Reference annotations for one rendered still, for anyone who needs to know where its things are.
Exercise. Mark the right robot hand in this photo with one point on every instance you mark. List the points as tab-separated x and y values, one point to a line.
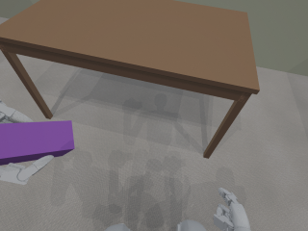
234	217

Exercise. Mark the table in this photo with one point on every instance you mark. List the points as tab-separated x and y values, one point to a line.
171	43

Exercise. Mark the sponge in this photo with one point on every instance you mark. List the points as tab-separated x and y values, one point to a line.
29	141

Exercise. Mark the robot right thigh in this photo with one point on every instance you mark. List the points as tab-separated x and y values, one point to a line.
190	225

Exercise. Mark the left robot hand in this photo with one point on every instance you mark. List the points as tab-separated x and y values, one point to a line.
15	173

